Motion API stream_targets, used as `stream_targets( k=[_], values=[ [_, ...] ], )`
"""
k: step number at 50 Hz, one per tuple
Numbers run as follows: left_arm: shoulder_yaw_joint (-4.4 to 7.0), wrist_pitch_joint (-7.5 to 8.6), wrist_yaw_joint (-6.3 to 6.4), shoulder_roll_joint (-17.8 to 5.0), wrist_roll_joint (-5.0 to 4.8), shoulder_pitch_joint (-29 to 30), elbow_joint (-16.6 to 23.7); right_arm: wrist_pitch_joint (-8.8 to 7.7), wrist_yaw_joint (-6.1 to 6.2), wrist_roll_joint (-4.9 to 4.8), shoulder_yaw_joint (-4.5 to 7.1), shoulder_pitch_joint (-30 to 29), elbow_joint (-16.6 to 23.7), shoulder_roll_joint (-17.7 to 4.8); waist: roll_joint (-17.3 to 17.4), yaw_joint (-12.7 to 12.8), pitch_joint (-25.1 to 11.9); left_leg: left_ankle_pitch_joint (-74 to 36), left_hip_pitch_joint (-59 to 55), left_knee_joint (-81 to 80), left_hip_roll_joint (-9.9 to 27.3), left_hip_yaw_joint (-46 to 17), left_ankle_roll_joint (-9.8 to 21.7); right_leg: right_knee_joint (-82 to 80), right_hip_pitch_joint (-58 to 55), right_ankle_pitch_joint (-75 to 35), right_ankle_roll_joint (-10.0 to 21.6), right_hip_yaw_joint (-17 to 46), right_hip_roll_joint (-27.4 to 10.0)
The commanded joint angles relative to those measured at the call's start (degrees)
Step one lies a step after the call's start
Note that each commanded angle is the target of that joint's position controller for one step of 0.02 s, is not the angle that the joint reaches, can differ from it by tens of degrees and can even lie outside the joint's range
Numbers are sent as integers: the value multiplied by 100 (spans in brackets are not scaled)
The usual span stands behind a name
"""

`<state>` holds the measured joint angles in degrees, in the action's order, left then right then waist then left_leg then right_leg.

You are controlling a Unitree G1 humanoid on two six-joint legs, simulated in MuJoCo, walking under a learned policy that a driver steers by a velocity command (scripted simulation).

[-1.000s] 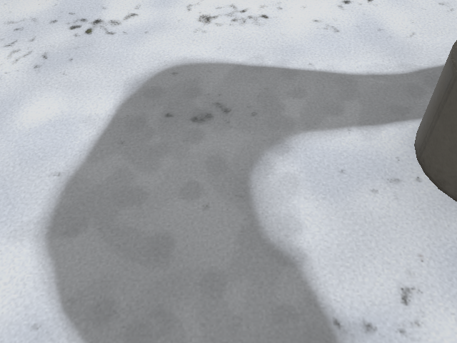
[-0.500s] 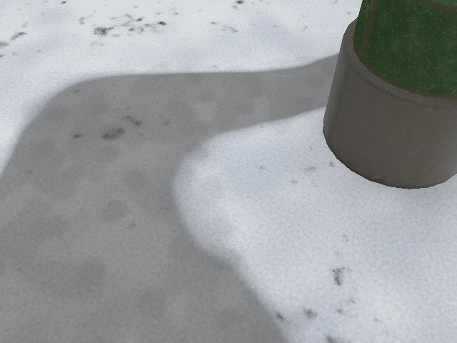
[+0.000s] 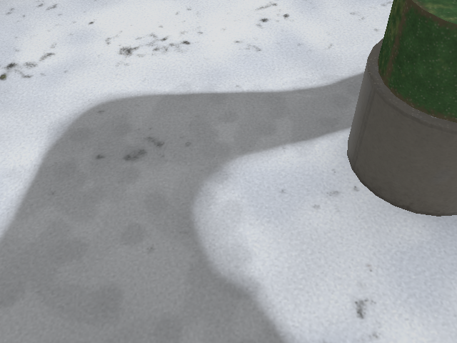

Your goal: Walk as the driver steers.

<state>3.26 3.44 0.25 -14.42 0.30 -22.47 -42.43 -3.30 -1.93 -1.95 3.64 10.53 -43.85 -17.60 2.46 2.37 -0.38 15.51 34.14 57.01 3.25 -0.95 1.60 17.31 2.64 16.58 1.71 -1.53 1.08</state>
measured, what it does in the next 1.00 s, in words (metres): walks ahead, turning left: left foot, then right foot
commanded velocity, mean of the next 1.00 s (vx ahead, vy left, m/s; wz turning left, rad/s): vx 0.48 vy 0.00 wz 0.35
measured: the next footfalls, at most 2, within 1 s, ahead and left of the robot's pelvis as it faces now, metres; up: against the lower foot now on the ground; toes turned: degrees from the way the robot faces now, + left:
left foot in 0.24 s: +0.29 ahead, +0.17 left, +0.00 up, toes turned +10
right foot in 0.76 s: +0.61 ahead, +0.05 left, +0.00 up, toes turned +23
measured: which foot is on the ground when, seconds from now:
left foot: up 0.00-0.22, down 0.24-0.78, up 0.80-1.00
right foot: down 0.00-0.26, up 0.28-0.74, down 0.76-1.00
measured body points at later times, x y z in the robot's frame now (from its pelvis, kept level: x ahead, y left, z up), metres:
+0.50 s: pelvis +0.25 +0.09 +0.00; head +0.28 +0.11 +0.45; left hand +0.36 +0.40 -0.09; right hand +0.41 -0.15 -0.10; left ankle +0.25 +0.16 -0.74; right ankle +0.39 -0.07 -0.66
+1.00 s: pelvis +0.54 +0.13 +0.00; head +0.57 +0.13 +0.45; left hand +0.49 +0.40 -0.11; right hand +0.79 -0.06 -0.10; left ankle +0.54 +0.29 -0.67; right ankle +0.57 +0.03 -0.74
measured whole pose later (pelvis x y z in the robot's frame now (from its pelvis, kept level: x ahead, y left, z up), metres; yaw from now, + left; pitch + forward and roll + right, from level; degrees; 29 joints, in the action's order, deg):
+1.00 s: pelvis +0.54 +0.13 +0.00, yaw +23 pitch +1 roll -1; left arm 2.4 5.3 -1.1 -14.8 -0.1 -20.0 -43.4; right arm -3.2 -0.6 -0.3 2.4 11.6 -40.0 -17.1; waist 2.7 2.3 0.9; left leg 13.7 35.7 57.1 4.3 -2.4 -0.1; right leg 18.3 9.4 10.4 3.0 -1.2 3.1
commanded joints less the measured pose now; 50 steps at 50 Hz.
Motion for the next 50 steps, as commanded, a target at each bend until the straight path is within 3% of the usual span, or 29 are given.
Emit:
stream_targets(
  k=[1, 4, 8, 10, 11, 12, 13, 14, 15, 16, 17, 18, 19, 22, 25, 28, 32, 34, 36, 37, 38, 39, 40, 41, 42, 43, 44, 46, 50],
  values=[
    [234, 130, 42, -877, 2, 266, 367, -87, -82, 32, -35, -817, 579, -127, -710, 122, 462, -915, 1080, -581, 172, -99, -179, -1007, -277, -1303, 819, 606, -1359],
    [278, 157, 44, -1033, -46, 143, 232, -63, -130, 43, -109, -1194, 782, -41, -731, 234, 587, -1517, 538, -1510, 83, 98, -184, -1074, 27, -1493, 744, 95, -1374],
    [332, 119, 40, -1169, -143, 26, 47, -45, -218, 35, -70, -1397, 1003, -209, -721, 164, 699, -1261, 237, -2081, -76, 300, 155, -832, -386, -2349, 616, -247, -1643],
    [375, 54, 82, -1333, -134, 76, 41, -22, -228, 57, 46, -1062, 1026, -426, -914, -117, 285, -809, -450, -2130, -437, 620, 409, 27, -678, -4623, 453, -519, -1643],
    [379, -7, 118, -1380, -123, 138, 61, 0, -208, 50, 176, -354, 870, -626, -931, -534, -167, -790, -1371, -2245, -703, 786, 562, 1007, -592, -5506, 319, -725, -1521],
    [341, -28, 165, -1328, -107, 72, 106, 42, -134, 24, 350, 573, 637, -928, -804, -973, -679, -860, -2839, -2338, -860, 681, 755, 2286, 115, -5461, 133, -850, -1322],
    [213, 23, 184, -975, 9, -80, 313, 107, -8, 27, 506, 1364, 527, -1435, 154, -1133, -1286, -433, -4765, -2457, 236, -1206, 1258, 4364, 1965, -2931, -166, -861, -902],
    [-2, 203, 117, -449, 9, -353, 534, 52, -24, 0, 470, 1157, 662, -1662, 1279, -620, -2220, 993, -5828, -3654, 1568, -4648, 2254, 6201, 3573, 1512, -408, 117, 222],
    [123, 375, 26, -1021, -166, 278, 616, 15, -35, 44, 344, 1117, 716, -1198, 576, -986, -2018, 1431, -5604, -4123, 1489, -4587, 1950, 6500, 4137, 1270, -287, 950, -97],
    [119, 452, -9, -1071, -307, 674, 748, -19, -21, 89, 285, 946, 674, -989, 359, -896, -1186, 1161, -4827, -4151, 1310, -3740, 1720, 6282, 4320, 864, -168, 790, -320],
    [78, 491, 8, -998, -187, 824, 778, -34, -11, 81, 244, 598, 694, -893, -234, -605, -625, 583, -3858, -4231, 1093, -3176, 1585, 5753, 4167, 481, -115, 758, -569],
    [136, 466, 63, -1023, -59, 781, 738, -64, -2, 148, 198, 271, 785, -732, -187, -369, -415, -68, -3134, -4230, 853, -2627, 1471, 5262, 3744, 210, -126, 744, -771],
    [152, 391, 66, -1031, -17, 651, 710, -69, 15, 211, 171, 55, 886, -672, -10, -174, -288, -385, -2611, -4369, 670, -2386, 1469, 5125, 3421, 60, -147, 757, -845],
    [128, 207, 88, -895, 83, 580, 683, -118, 72, 155, 183, 18, 839, -678, 51, -38, -121, -1043, -1833, -4583, 498, -1916, 1582, 4585, 3211, -213, -380, 594, -827],
    [58, 194, 112, -719, 113, 1251, 869, -109, 167, 132, 206, 266, 711, -785, 1, -249, 96, -1227, -1639, -4568, 272, -1588, 1433, 3505, 3394, -1238, -561, 537, -716],
    [-23, 269, 36, -539, 58, 1854, 948, -61, 216, 74, 197, 520, 577, -790, 133, -540, 75, -1057, -1720, -4394, 100, -1332, 1171, 2160, 3012, -2212, -590, 440, -473],
    [-20, 376, -129, -626, -45, 2437, 1076, -14, 223, 54, 167, 1016, 341, -780, 185, -837, 149, -942, -2366, -4031, 403, -1656, 1149, 1406, 2924, -2290, -448, 438, -340],
    [29, 408, -182, -743, -51, 2452, 1117, 32, 229, 84, 168, 1120, 283, -796, 280, -797, 129, -1273, -2864, -3738, 600, -1933, 1090, 1158, 2914, -1756, -287, 430, -272],
    [87, 431, -180, -836, -59, 2103, 1061, 82, 226, 93, 184, 1067, 265, -834, 458, -564, 56, -2084, -3113, -3393, 662, -2029, 975, 941, 2453, -1231, -60, 291, -160],
    [173, 451, -147, -974, -32, 1540, 920, 86, 219, 94, 150, 976, 294, -749, 419, -243, -251, -2925, -3070, -2820, 415, -1846, 843, 714, 1611, -1347, 141, 201, -103],
    [258, 471, -106, -1236, 52, 657, 815, 66, 206, 150, 57, 879, 406, -541, 185, 189, -1050, -2821, -2511, -1560, 132, -1551, 642, 1003, 122, -1628, 545, 781, -749],
    [414, 425, -91, -1749, 127, -134, 626, -18, 208, 87, -60, 1540, 451, -203, -1150, 195, -2009, -1121, -495, 563, -706, -835, 150, 967, -2177, -941, 1479, 2904, -1959],
    [358, 369, -153, -1398, -46, -436, 449, -83, 202, 64, -77, 1551, 451, -334, -1844, 264, -2048, 1643, 622, 1478, -870, -873, 11, 196, -2486, 184, 1711, 4426, -2436],
    [239, 332, -132, -1030, -119, -157, 479, -100, 189, -11, 41, 1003, 527, -768, -1164, 353, -1132, 1358, 1143, 1886, -537, -978, 25, 42, -1869, 855, 1454, 3945, -2277],
    [180, 273, -107, -903, -69, 195, 537, -106, 181, 14, 28, 523, 654, -747, -702, 272, -580, 899, 1170, 1819, -265, -712, 30, -69, -1136, 649, 1268, 3224, -2036],
    [126, 244, -114, -796, -32, 450, 526, -116, 164, 107, 21, 252, 743, -659, -492, 130, -92, 560, 1116, 1406, -70, -553, 16, -277, -433, 141, 1216, 2722, -1773],
    [82, 256, -117, -701, 10, 601, 533, -106, 154, 155, 41, 245, 741, -587, -577, -34, 67, 312, 858, 1068, 115, -521, -5, -432, 7, -345, 1145, 2374, -1582],
    [71, 285, -136, -687, -9, 698, 485, -61, 135, 136, 0, 468, 657, -369, -801, -212, 60, 136, 469, 701, 199, -371, -89, -651, 433, -1004, 1149, 1891, -1357],
    [145, 281, -100, -965, -74, 608, 290, -71, 132, 199, -104, -44, 772, -140, -661, -144, 141, -737, 439, -628, 275, -168, -264, -870, 594, -1982, 1170, 1129, -1226]
  ],
)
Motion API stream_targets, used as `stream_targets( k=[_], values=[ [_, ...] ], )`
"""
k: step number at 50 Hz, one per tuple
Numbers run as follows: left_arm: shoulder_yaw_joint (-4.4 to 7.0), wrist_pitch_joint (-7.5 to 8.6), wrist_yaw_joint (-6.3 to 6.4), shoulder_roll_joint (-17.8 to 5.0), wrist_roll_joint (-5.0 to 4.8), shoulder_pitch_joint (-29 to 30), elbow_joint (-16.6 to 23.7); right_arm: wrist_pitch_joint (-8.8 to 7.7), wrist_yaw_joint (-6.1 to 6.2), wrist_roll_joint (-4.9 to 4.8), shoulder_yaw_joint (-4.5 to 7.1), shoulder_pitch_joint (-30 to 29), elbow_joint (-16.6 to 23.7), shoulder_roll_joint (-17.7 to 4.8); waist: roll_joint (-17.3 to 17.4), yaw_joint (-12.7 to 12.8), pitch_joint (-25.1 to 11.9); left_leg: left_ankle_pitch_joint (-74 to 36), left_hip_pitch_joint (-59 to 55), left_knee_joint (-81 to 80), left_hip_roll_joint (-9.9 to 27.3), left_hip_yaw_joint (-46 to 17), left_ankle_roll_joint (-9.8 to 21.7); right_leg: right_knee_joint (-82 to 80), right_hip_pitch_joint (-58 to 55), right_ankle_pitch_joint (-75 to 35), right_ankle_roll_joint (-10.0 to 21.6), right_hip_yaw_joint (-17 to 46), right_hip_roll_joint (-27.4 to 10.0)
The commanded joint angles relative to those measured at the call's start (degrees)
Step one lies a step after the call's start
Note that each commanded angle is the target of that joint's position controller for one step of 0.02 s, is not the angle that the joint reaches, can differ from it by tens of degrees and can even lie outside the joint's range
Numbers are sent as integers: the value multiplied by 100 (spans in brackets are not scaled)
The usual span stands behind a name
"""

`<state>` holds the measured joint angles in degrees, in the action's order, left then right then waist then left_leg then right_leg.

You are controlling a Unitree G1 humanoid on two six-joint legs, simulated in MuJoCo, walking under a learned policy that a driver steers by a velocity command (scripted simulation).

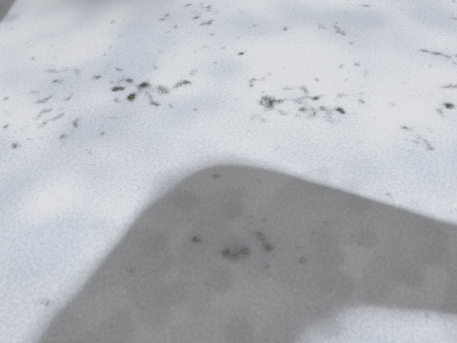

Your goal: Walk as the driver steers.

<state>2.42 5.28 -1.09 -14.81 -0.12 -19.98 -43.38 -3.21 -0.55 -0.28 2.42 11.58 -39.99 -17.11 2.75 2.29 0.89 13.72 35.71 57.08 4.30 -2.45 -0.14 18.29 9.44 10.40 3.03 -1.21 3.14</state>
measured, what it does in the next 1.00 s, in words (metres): walks ahead, turning right: left foot, then right foot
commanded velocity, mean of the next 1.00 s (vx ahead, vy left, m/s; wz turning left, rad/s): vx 0.43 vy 0.00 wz -0.27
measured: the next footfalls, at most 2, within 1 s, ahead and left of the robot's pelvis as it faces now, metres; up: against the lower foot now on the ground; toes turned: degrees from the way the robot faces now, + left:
left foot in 0.26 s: +0.32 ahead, +0.15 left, +0.00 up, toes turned +0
right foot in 0.78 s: +0.57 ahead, -0.14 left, +0.00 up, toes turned -20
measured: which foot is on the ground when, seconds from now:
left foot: up 0.00-0.24, down 0.26-0.80, up 0.82-1.00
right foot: down 0.00-0.26, up 0.28-0.76, down 0.78-1.00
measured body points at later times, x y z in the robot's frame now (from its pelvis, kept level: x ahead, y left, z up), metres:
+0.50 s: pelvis +0.28 +0.06 +0.00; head +0.30 +0.07 +0.45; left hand +0.44 +0.32 -0.11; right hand +0.32 -0.23 -0.11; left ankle +0.28 +0.15 -0.75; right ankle +0.31 -0.11 -0.66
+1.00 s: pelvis +0.50 -0.04 -0.01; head +0.54 -0.06 +0.44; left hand +0.72 +0.16 -0.11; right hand +0.52 -0.35 -0.13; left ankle +0.56 +0.13 -0.67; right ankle +0.53 -0.12 -0.75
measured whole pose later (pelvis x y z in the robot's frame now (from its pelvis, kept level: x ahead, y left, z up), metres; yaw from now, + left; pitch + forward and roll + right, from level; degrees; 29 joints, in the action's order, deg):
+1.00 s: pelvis +0.50 -0.04 -0.01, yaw -20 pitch +2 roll +0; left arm 2.6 2.3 -1.6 -15.0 0.8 -9.8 -40.0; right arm -1.7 1.4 -0.3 3.1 8.5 -45.6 -18.2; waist 1.8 0.2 4.7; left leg 22.5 31.6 61.6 5.4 -2.2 -3.5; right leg 24.3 18.8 7.0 5.0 -1.8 3.6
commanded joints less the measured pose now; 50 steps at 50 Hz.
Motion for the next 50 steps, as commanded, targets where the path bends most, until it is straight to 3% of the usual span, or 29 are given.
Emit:
stream_targets(
  k=[1, 5, 9, 10, 11, 12, 13, 14, 15, 16, 17, 18, 20, 23, 25, 29, 34, 35, 37, 38, 39, 40, 41, 42, 43, 44, 45, 47, 50],
  values=[
    [236, 75, 45, -964, -44, 312, 339, -102, -23, 28, -3, -342, 412, -144, -677, -66, 32, -913, 167, -1061, 137, 31, -95, -981, -69, -1414, 974, 925, -1358],
    [263, -2, 63, -1114, -115, -130, 81, -175, -113, -45, -19, -1085, 568, -134, -683, 234, 131, -1797, -271, -2214, -87, 175, -63, -917, -230, -1260, 835, 711, -1383],
    [298, -125, 100, -1184, -154, -336, -118, -227, -207, -65, 49, -1382, 740, -296, -716, 177, 228, -1287, -338, -2734, -172, 89, 196, -548, -883, -1529, 687, 926, -1711],
    [310, -162, 116, -1225, -152, -319, -141, -246, -210, -57, 88, -1237, 725, -372, -744, 48, 157, -1081, -610, -2831, -240, 120, 264, -337, -967, -1871, 631, 980, -1728],
    [317, -193, 132, -1273, -156, -210, -133, -264, -193, -38, 161, -820, 632, -494, -753, -240, -66, -998, -1265, -3016, -377, 241, 367, 142, -919, -2590, 537, 902, -1612],
    [269, -204, 139, -1170, -125, -185, -114, -265, -140, -9, 296, -23, 414, -748, -665, -629, -596, -1083, -2487, -3043, -381, 278, 522, 1060, -580, -2955, 386, 716, -1322],
    [128, -183, 143, -830, 16, -130, 67, -249, -62, 85, 424, 1043, 264, -1184, -124, -1052, -1514, -1327, -4261, -2760, 657, -740, 881, 2774, 549, -1603, 153, 483, -956],
    [-63, -87, 125, -180, -51, -969, 152, -194, -58, 119, 495, 1293, 166, -1557, 1437, -678, -2329, -207, -6013, -3258, 1983, -3224, 1712, 4725, 2660, 2072, -203, 338, -80],
    [78, -31, 116, -789, -183, -683, 29, -168, -53, 55, 369, 1341, 186, -988, 937, -940, -2159, 676, -5729, -3717, 1884, -3640, 1638, 5419, 3243, 2281, -219, 958, -287],
    [181, -19, 107, -1062, -273, -145, 187, -169, -30, 21, 289, 1022, 166, -768, 632, -911, -1284, 621, -5032, -3847, 1718, -2760, 1396, 5548, 3562, 1786, -200, 868, -519],
    [177, -29, 129, -1006, -220, 143, 252, -180, -29, 38, 238, 650, 171, -632, 294, -740, -855, 183, -4285, -3997, 1497, -2147, 1274, 5371, 3418, 1304, -224, 734, -758],
    [198, -64, 137, -947, -143, 277, 282, -201, -46, 65, 197, 364, 154, -467, 257, -574, -513, -228, -3675, -4198, 1298, -1678, 1221, 5118, 3248, 984, -254, 716, -900],
    [200, -211, 123, -739, -164, 53, 221, -289, -58, 117, 187, 92, 101, -332, 402, -283, -326, -681, -2973, -4592, 1100, -1025, 1179, 4909, 2705, 623, -298, 742, -1067],
    [188, -358, 137, -540, -136, 193, 303, -393, -32, 107, 257, 9, -69, -454, 158, -156, -47, -1381, -2662, -4897, 1115, -334, 1216, 4596, 2850, 214, -391, 780, -1111],
    [183, -365, 119, -502, -112, 426, 398, -388, 9, 120, 290, 70, -180, -532, 58, -194, 53, -1689, -2783, -4948, 1062, 80, 1188, 4106, 3068, -327, -431, 806, -1105],
    [111, -298, -35, -356, -110, 1123, 603, -314, 77, 86, 331, 201, -317, -716, -55, -448, 243, -1824, -2959, -4988, 921, 804, 1013, 2762, 2877, -1342, -341, 413, -1009],
    [90, -302, -203, -368, -115, 1897, 1036, -118, 98, -47, 417, 626, -555, -950, -88, -694, 472, -2283, -3921, -4661, 1216, 1114, 888, 1944, 3118, -898, -71, 24, -878],
    [113, -308, -230, -414, -113, 1913, 1102, -72, 106, -73, 434, 616, -569, -1004, -37, -638, 433, -2820, -4073, -4449, 1245, 1196, 829, 1861, 3009, -641, 20, -91, -785],
    [221, -314, -246, -590, -30, 1544, 1114, 23, 162, -114, 461, 534, -563, -1147, 186, -318, 104, -5181, -4134, -3460, 1177, 1308, 695, 1751, 2181, -69, 219, -422, -322],
    [349, -301, -225, -799, -8, 832, 949, 68, 190, -129, 450, 459, -552, -1155, 169, 97, -306, -5652, -3989, -2503, 1012, 1383, 555, 1427, 1260, -318, 361, -485, -63],
    [500, -304, -135, -1096, 9, 83, 766, 50, 205, -128, 390, 459, -536, -1040, -19, 509, -744, -4980, -3271, -1288, 729, 1493, 290, 969, -139, -1431, 545, -268, -37],
    [597, -354, 10, -1714, 67, -271, 706, -41, 152, 188, 195, 831, -335, -439, -1452, 246, -1466, -383, -1259, 799, 103, 1472, -68, 1579, -2269, -4122, 1137, 1518, -1483],
    [498, -308, -6, -1708, 111, -76, 955, -169, 43, 120, 57, 1253, -338, -356, -1710, 49, -2773, 2686, -76, 2385, -658, 324, -274, 990, -3337, -4483, 2287, 4035, -2809],
    [386, -317, -55, -1262, 93, -68, 934, -186, -2, -114, 228, 713, -461, -935, -625, 421, -2710, 2297, -34, 2479, -293, -303, -217, 804, -2915, -4599, 1986, 3203, -2533],
    [327, -291, -66, -1091, 33, 248, 859, -175, 7, -214, 187, 306, -278, -803, -656, 263, -1782, 1936, 279, 2097, -60, -139, -160, 766, -2179, -4439, 1706, 2347, -2253],
    [272, -268, -67, -895, -29, 557, 814, -137, 73, -117, 163, 163, -326, -683, -303, 71, -1144, 1623, 256, 1627, 124, -52, -180, 575, -1335, -4071, 1443, 1891, -1945],
    [229, -262, -48, -772, -23, 826, 816, -55, 129, -47, 193, 186, -366, -708, -371, -131, -872, 1361, -95, 1293, 242, -59, -204, 357, -634, -3833, 1323, 1600, -1784],
    [233, -225, -49, -799, 98, 1123, 809, 133, 192, -20, 199, 549, -503, -599, -552, -439, -806, 961, -928, 994, 199, 1, -307, 17, 317, -3937, 1301, 1181, -1597],
    [213, -179, 9, -752, 123, 1314, 655, 221, 269, 45, 153, 575, -546, -392, -677, -550, -827, 469, -1184, -17, 155, 17, -429, -82, 581, -4075, 1251, 703, -1427]
  ],
)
